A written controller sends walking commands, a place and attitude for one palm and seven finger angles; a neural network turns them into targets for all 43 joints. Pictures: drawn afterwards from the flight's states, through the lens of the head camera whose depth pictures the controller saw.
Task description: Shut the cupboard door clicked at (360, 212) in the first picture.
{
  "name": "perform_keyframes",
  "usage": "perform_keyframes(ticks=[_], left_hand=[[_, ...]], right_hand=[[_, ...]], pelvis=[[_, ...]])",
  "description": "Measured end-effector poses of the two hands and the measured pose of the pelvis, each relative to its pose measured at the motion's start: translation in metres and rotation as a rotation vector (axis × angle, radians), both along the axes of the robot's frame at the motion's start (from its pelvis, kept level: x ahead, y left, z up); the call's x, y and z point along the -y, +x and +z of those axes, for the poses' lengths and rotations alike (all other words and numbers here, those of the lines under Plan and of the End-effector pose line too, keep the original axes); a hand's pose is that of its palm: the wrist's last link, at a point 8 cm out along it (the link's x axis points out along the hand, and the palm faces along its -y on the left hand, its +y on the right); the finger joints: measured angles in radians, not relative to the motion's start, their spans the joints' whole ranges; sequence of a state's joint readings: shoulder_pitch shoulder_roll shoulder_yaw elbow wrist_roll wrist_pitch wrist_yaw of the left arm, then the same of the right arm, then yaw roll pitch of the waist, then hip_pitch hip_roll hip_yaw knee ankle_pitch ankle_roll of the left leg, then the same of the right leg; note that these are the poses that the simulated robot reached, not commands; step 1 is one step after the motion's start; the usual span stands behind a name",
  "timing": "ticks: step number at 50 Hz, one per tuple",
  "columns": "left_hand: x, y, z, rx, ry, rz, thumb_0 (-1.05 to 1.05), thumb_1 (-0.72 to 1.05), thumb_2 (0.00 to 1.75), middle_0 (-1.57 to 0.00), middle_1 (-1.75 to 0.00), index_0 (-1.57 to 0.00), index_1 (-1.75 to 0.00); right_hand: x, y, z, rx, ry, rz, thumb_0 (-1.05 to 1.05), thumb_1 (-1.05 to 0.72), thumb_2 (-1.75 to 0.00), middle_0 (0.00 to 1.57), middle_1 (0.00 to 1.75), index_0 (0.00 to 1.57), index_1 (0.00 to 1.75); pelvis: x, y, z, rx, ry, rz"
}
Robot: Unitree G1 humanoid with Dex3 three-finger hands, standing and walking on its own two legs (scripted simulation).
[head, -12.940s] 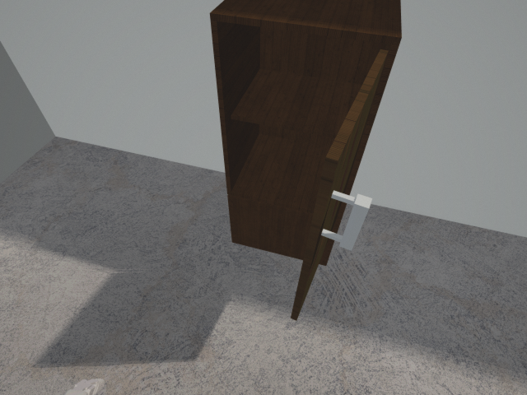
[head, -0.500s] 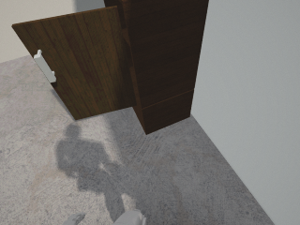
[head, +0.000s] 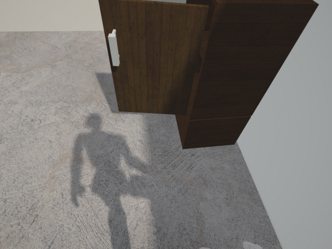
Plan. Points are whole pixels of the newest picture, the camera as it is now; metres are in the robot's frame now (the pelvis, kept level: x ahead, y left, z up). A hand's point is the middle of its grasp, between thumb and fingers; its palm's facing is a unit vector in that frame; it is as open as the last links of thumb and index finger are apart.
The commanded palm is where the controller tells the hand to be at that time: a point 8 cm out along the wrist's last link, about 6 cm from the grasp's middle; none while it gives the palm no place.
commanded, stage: take the last steps up to it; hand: left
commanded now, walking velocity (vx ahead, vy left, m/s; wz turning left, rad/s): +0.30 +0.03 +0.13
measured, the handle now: (115, 47) +0.81 +0.30 +0.01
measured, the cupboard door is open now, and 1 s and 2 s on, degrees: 81 81 81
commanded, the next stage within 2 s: come to a stop and stand still in 0.96 s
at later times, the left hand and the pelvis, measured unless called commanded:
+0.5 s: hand out of the picture +0.06 +0.12 -0.15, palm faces +0.14 -0.96 -0.24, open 7.3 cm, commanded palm none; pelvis +0.08 -0.06 +0.01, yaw +4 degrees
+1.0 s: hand (107, 242) +0.15 +0.18 -0.18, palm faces +0.21 -0.96 -0.18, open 7.4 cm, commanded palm none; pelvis +0.24 +0.02 -0.01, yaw +5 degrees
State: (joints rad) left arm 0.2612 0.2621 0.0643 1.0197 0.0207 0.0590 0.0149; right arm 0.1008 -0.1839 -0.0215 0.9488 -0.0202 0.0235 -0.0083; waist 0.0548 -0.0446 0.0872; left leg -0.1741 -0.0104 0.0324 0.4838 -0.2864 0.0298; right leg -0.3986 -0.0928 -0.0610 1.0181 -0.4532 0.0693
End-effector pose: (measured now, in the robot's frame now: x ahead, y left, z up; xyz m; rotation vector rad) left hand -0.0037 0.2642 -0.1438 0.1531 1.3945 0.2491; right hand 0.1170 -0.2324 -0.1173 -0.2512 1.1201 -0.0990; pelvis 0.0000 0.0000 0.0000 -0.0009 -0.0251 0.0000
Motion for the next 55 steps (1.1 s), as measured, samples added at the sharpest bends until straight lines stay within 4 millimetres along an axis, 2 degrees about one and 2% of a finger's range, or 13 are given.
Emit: perform_keyframes(ticks=[5,10,15,17,19,25,30,36,41,44,46,50,55], left_hand=[[0.007,0.015,0.01,0.051,-0.009,-0.017,0.01,0.91,0.9,-0.19,-0.3,-0.19,-0.3],[0.028,0.048,0.017,0.113,-0.011,-0.052,0.01,0.91,0.9,-0.19,-0.3,-0.19,-0.3],[0.058,0.084,0.017,0.202,0.008,-0.075,0.01,0.91,0.9,-0.19,-0.3,-0.19,-0.3],[0.07,0.086,0.02,0.226,0.009,-0.048,0.0,0.91,0.9,-0.2,-0.3,-0.2,-0.3],[0.08,0.08,0.024,0.209,0.011,-0.019,0.0,0.92,0.9,-0.2,-0.3,-0.2,-0.3],[0.101,0.047,0.031,0.058,-0.005,0.046,0.0,0.93,0.9,-0.2,-0.3,-0.2,-0.3],[0.121,0.022,0.03,-0.055,-0.05,0.117,0.0,0.92,0.9,-0.2,-0.3,-0.2,-0.3],[0.133,0.009,0.026,-0.18,-0.107,0.204,0.0,0.91,0.9,-0.2,-0.3,-0.2,-0.3],[0.122,0.019,0.018,-0.272,-0.145,0.247,0.0,0.91,0.9,-0.2,-0.3,-0.2,-0.3],[0.102,0.039,0.003,-0.305,-0.161,0.247,0.0,0.91,0.9,-0.2,-0.3,-0.2,-0.3],[0.082,0.064,-0.006,-0.289,-0.151,0.226,0.01,0.91,0.9,-0.2,-0.3,-0.2,-0.3],[0.041,0.145,-0.01,-0.144,-0.098,0.163,0.01,0.91,0.9,-0.2,-0.3,-0.2,-0.3],[0.005,0.256,0.002,0.075,-0.033,0.084,0.0,0.92,0.9,-0.19,-0.3,-0.19,-0.3]], right_hand=[[-0.005,-0.024,-0.005,-0.024,0.039,-0.038,0.0,-0.92,-0.9,0.2,0.3,0.2,0.3],[0.017,-0.061,-0.018,-0.119,0.045,-0.086,0.0,-0.93,-0.9,0.2,0.3,0.2,0.3],[0.042,-0.097,-0.045,-0.267,0.068,-0.124,0.0,-0.92,-0.9,0.2,0.3,0.2,0.3],[0.049,-0.102,-0.047,-0.324,0.076,-0.115,0.0,-0.92,-0.9,0.2,0.3,0.2,0.3],[0.055,-0.096,-0.042,-0.346,0.085,-0.114,0.01,-0.92,-0.9,0.2,0.3,0.2,0.3],[0.059,-0.048,-0.03,-0.296,0.108,-0.099,0.01,-0.92,-0.9,0.2,0.3,0.19,0.3],[0.047,0.009,-0.03,-0.257,0.126,-0.052,0.01,-0.91,-0.9,0.2,0.3,0.19,0.3],[0.024,0.104,-0.028,-0.169,0.116,0.03,0.01,-0.93,-0.9,0.2,0.3,0.19,0.3],[-0.012,0.196,-0.024,-0.06,0.101,0.112,0.01,-0.93,-0.9,0.2,0.3,0.19,0.3],[-0.033,0.241,-0.029,0.033,0.079,0.132,0.01,-0.92,-0.9,0.2,0.3,0.19,0.3],[-0.043,0.255,-0.028,0.056,0.073,0.122,0.01,-0.92,-0.9,0.2,0.3,0.19,0.3],[-0.054,0.252,-0.025,0.019,0.077,0.085,0.0,-0.92,-0.9,0.2,0.3,0.2,0.3],[-0.038,0.248,-0.019,-0.025,0.044,0.012,-0.02,-0.96,-0.9,0.2,0.3,0.2,0.3]], pelvis=[[0.002,0.005,0.005,-0.002,0.002,0.018],[0.015,0.015,0.004,-0.005,0.019,0.032],[0.038,0.033,-0.008,0.006,0.033,0.047],[0.045,0.041,-0.007,0.013,0.031,0.063],[0.05,0.05,-0.001,0.012,0.041,0.06],[0.058,0.081,0.013,0.008,0.053,0.076],[0.054,0.108,0.013,0.006,0.045,0.09],[0.038,0.146,0.008,-0.002,0.029,0.103],[0.014,0.185,-0.002,-0.015,0.018,0.108],[-0.006,0.21,-0.017,-0.016,-0.002,0.102],[-0.013,0.22,-0.02,-0.007,0.015,0.1],[-0.022,0.241,-0.011,0.001,0.027,0.09],[-0.028,0.269,-0.002,-0.013,0.033,0.092]])
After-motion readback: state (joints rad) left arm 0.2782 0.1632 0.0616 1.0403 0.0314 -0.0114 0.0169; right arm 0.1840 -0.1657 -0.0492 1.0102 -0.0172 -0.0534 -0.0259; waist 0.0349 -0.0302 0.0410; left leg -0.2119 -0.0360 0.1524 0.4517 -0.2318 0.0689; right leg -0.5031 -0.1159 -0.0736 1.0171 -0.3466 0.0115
